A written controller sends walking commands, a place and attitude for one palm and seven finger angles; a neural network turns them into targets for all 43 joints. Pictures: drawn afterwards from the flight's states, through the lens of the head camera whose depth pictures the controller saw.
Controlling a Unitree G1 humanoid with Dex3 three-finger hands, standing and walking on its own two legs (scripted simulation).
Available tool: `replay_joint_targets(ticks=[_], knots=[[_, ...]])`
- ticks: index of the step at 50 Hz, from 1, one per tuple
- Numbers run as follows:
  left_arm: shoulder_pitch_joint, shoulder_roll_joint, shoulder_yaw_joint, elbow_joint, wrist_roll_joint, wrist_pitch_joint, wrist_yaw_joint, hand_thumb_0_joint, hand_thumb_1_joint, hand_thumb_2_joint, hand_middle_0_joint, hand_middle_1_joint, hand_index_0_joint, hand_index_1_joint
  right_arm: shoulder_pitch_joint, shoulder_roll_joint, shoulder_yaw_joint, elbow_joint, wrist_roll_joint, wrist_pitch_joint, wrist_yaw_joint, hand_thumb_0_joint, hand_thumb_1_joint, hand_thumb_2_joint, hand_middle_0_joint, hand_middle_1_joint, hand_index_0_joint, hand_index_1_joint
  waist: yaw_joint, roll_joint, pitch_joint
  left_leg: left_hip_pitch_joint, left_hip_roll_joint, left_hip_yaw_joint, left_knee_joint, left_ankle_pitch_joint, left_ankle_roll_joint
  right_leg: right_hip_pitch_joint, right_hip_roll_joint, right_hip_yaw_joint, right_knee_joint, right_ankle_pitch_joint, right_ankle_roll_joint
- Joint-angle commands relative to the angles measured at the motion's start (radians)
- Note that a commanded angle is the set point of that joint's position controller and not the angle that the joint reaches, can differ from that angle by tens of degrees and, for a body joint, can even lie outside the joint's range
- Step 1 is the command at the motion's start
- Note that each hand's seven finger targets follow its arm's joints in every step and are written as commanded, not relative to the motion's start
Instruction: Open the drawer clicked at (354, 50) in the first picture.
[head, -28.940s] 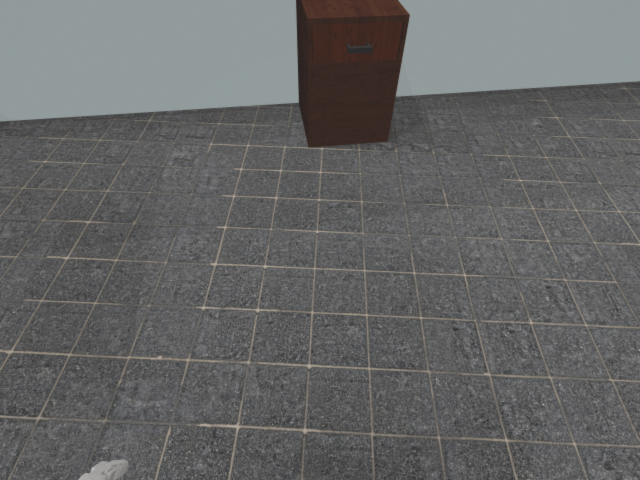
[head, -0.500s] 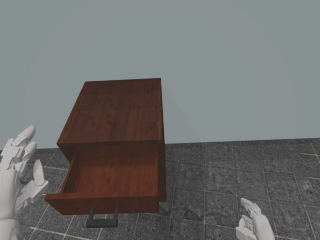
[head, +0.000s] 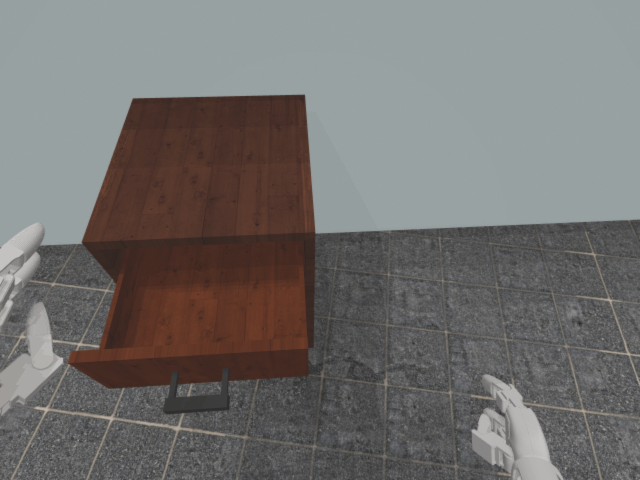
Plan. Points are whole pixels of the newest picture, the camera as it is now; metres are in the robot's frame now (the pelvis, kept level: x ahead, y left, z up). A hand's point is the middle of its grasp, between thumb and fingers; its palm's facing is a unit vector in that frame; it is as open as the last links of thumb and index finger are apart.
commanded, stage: step back with the hand held close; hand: left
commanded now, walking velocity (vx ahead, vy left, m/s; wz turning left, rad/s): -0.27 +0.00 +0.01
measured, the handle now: (198, 390) +0.27 +0.23 -0.25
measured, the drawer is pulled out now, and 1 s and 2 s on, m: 0.22 0.22 0.22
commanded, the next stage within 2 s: stop stepping back and stand still in 1.02 s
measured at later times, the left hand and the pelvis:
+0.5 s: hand (16, 402) +0.16 +0.25 +0.15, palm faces +0.32 -0.82 -0.47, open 7.4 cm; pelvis -0.04 +0.01 -0.01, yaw +0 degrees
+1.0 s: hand out of the picture +0.04 +0.19 +0.16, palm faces +0.31 -0.79 -0.53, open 7.4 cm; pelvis -0.15 -0.05 +0.00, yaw -1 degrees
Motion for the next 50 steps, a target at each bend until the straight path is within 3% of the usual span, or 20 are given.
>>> replay_joint_targets(ticks=[1,6,10,13,15,16,18,20,21,23,24,26,35,39,40,42,44,48,49,50], knots=[[0.057,0.121,0.134,-0.221,-0.009,-0.058,0.029,0.000,0.900,0.900,-0.200,-0.300,-0.200,-0.300,-0.074,-0.121,-0.051,-0.152,-0.004,-0.068,-0.007,0.000,-0.900,-0.900,0.200,0.300,0.200,0.300,0.005,0.092,-0.223,0.041,0.194,-0.167,-0.086,0.275,0.014,0.077,-0.027,0.021,0.095,0.063,0.015],[0.043,0.117,0.147,-0.245,0.001,-0.061,0.038,0.000,0.900,0.900,-0.200,-0.300,-0.200,-0.300,-0.068,-0.126,-0.047,-0.146,-0.014,-0.103,-0.013,0.000,-0.900,-0.900,0.200,0.300,0.200,0.300,0.002,0.105,-0.176,-0.150,0.236,-0.217,-0.118,0.027,0.041,0.129,-0.017,0.028,0.160,-0.038,0.013],[0.026,0.106,0.146,-0.250,0.003,-0.076,0.036,0.000,0.900,0.900,-0.200,-0.300,-0.200,-0.300,-0.058,-0.129,-0.043,-0.145,-0.011,-0.114,-0.012,0.000,-0.900,-0.900,0.200,0.300,0.200,0.300,-0.003,0.060,-0.172,-0.251,0.178,-0.189,-0.056,-0.204,0.025,0.163,-0.040,0.076,0.111,0.086,0.002],[0.010,0.125,0.141,-0.240,-0.004,-0.091,0.039,0.000,0.900,0.900,-0.200,-0.300,-0.200,-0.300,-0.039,-0.122,-0.056,-0.129,-0.006,-0.112,-0.004,0.000,-0.900,-0.900,0.200,0.300,0.200,0.300,-0.022,-0.089,-0.175,-0.077,0.055,-0.113,0.165,-0.186,-0.032,-0.065,-0.182,0.265,-0.104,0.040,-0.071],[-0.015,0.108,0.109,-0.238,-0.005,-0.100,0.052,0.000,0.900,0.900,-0.200,-0.300,-0.200,-0.300,-0.029,-0.107,-0.055,-0.104,-0.005,-0.111,-0.002,0.000,-0.900,-0.900,0.200,0.300,0.200,0.300,-0.034,-0.126,-0.168,-0.003,0.027,-0.095,0.271,-0.146,-0.052,-0.135,-0.273,0.279,-0.142,0.044,-0.117],[-0.013,0.116,0.120,-0.233,-0.001,-0.098,0.060,0.000,0.900,0.900,-0.200,-0.300,-0.200,-0.300,-0.037,-0.101,-0.052,-0.100,-0.006,-0.109,-0.003,0.000,-0.900,-0.900,0.200,0.300,0.200,0.300,-0.032,-0.114,-0.172,0.017,0.031,-0.096,0.244,-0.114,-0.051,-0.126,-0.267,0.242,-0.120,0.096,-0.116],[-0.027,0.146,0.141,-0.254,0.005,-0.099,0.063,0.000,0.900,0.900,-0.200,-0.300,-0.200,-0.300,-0.067,-0.113,-0.051,-0.101,-0.007,-0.103,-0.012,0.000,-0.900,-0.900,0.200,0.300,0.200,0.300,-0.024,-0.002,-0.156,0.017,0.072,-0.126,0.055,0.049,-0.038,-0.092,-0.156,0.136,-0.045,0.153,-0.057],[0.001,0.141,0.137,-0.249,0.002,-0.112,0.054,0.000,0.900,0.900,-0.200,-0.300,-0.200,-0.300,-0.079,-0.112,-0.040,-0.117,-0.001,-0.107,-0.018,0.000,-0.900,-0.900,0.200,0.300,0.200,0.300,-0.013,0.143,-0.167,-0.070,0.217,-0.261,-0.133,0.094,0.008,0.005,-0.027,0.018,0.138,0.036,0.008],[-0.007,0.150,0.150,-0.271,0.007,-0.113,0.051,0.000,0.900,0.900,-0.200,-0.300,-0.200,-0.300,-0.081,-0.109,-0.038,-0.125,-0.011,-0.115,-0.018,0.000,-0.900,-0.900,0.200,0.300,0.200,0.300,-0.009,0.231,-0.185,-0.125,0.282,-0.340,-0.205,0.076,0.038,0.036,0.009,0.017,0.267,-0.113,0.014],[-0.015,0.152,0.156,-0.287,0.003,-0.110,0.053,0.000,0.900,0.900,-0.200,-0.300,-0.200,-0.300,-0.054,-0.094,-0.044,-0.109,-0.029,-0.138,-0.017,0.000,-0.900,-0.900,0.200,0.300,0.200,0.300,-0.004,0.215,-0.209,-0.070,0.338,-0.383,-0.207,0.152,0.080,-0.054,0.007,0.060,0.430,-0.249,0.008],[0.000,0.135,0.143,-0.287,0.000,-0.111,0.054,0.000,0.900,0.900,-0.200,-0.300,-0.200,-0.300,-0.030,-0.091,-0.046,-0.093,-0.033,-0.148,-0.012,0.000,-0.900,-0.900,0.200,0.300,0.200,0.300,-0.002,0.140,-0.221,0.014,0.333,-0.353,-0.150,0.296,0.088,-0.103,-0.004,0.068,0.404,-0.261,0.007],[0.043,0.112,0.128,-0.262,0.003,-0.105,0.049,0.000,0.900,0.900,-0.200,-0.300,-0.200,-0.300,-0.027,-0.097,-0.051,-0.069,-0.031,-0.161,0.003,0.000,-0.900,-0.900,0.200,0.300,0.200,0.300,0.004,0.117,-0.254,0.137,0.301,-0.269,-0.090,0.453,0.080,-0.140,-0.005,0.039,0.340,-0.233,0.016],[0.054,0.158,0.173,-0.313,-0.024,-0.113,0.011,0.000,0.900,0.900,-0.200,-0.300,-0.200,-0.300,-0.068,-0.118,-0.038,-0.059,-0.039,-0.173,0.022,0.000,-0.900,-0.900,0.200,0.300,0.200,0.300,0.011,0.208,-0.328,0.185,0.273,-0.230,-0.085,0.397,0.055,-0.037,0.021,0.014,0.116,-0.157,0.011],[0.075,0.191,0.225,-0.306,-0.041,-0.136,-0.015,0.000,0.900,0.900,-0.200,-0.300,-0.200,-0.300,-0.097,-0.121,-0.036,-0.083,-0.027,-0.155,0.025,0.000,-0.900,-0.900,0.200,0.300,0.200,0.300,0.027,0.177,-0.339,0.082,0.234,-0.176,-0.026,0.205,0.019,0.103,0.003,-0.008,-0.050,0.003,0.002],[0.084,0.160,0.195,-0.287,-0.036,-0.139,-0.026,0.000,0.900,0.900,-0.200,-0.300,-0.200,-0.300,-0.071,-0.117,-0.048,-0.087,-0.014,-0.148,0.032,0.000,-0.900,-0.900,0.200,0.300,0.200,0.300,0.024,0.074,-0.347,0.124,0.163,-0.110,0.055,0.159,-0.017,0.072,-0.005,-0.025,-0.106,0.098,0.006],[0.065,0.168,0.181,-0.242,-0.040,-0.141,-0.025,0.000,0.900,0.900,-0.200,-0.300,-0.200,-0.300,-0.079,-0.118,-0.072,-0.104,0.026,-0.135,0.022,0.000,-0.900,-0.900,0.200,0.300,0.200,0.300,-0.008,-0.194,-0.239,0.133,0.008,-0.025,0.382,-0.117,-0.078,-0.183,-0.221,0.127,-0.208,0.159,-0.064],[0.034,0.157,0.184,-0.157,-0.011,-0.123,0.000,0.000,0.900,0.900,-0.200,-0.300,-0.200,-0.300,-0.127,-0.074,-0.061,-0.083,0.012,-0.113,0.000,0.000,-0.900,-0.900,0.200,0.300,0.200,0.300,-0.018,-0.174,-0.146,-0.075,-0.012,-0.074,0.587,-0.268,-0.078,-0.162,-0.322,0.216,-0.150,0.435,-0.145],[-0.077,0.116,0.107,-0.098,0.036,-0.115,0.031,0.000,0.900,0.900,-0.200,-0.300,-0.200,-0.300,-0.152,-0.054,-0.008,-0.079,-0.010,-0.076,-0.037,0.000,-0.900,-0.900,0.200,0.300,0.200,0.300,-0.036,-0.107,-0.079,-0.215,-0.004,-0.046,0.239,-0.267,-0.075,0.126,-0.218,0.089,0.027,0.919,-0.073],[-0.064,0.117,0.112,-0.105,0.030,-0.113,0.038,0.000,0.900,0.900,-0.200,-0.300,-0.200,-0.300,-0.126,-0.065,-0.014,-0.080,-0.007,-0.070,-0.043,0.000,-0.900,-0.900,0.200,0.300,0.200,0.300,-0.035,-0.115,-0.110,-0.153,0.003,-0.038,0.071,-0.170,-0.071,0.173,-0.188,0.074,0.071,0.932,-0.047],[-0.050,0.117,0.100,-0.131,0.021,-0.113,0.041,0.000,0.900,0.900,-0.200,-0.300,-0.200,-0.300,-0.102,-0.079,-0.022,-0.076,-0.005,-0.061,-0.042,0.000,-0.900,-0.900,0.200,0.300,0.200,0.300,-0.035,-0.083,-0.141,-0.052,0.030,-0.030,-0.076,0.071,-0.055,0.167,-0.142,0.048,0.122,0.870,0.002]])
